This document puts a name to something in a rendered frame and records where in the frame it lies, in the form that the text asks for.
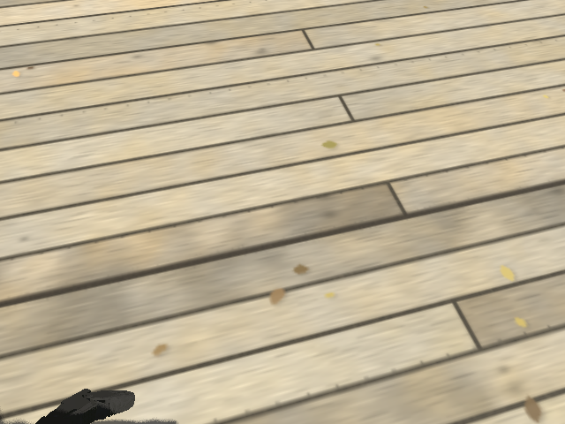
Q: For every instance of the robot left hand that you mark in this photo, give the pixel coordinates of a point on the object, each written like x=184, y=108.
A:
x=85, y=407

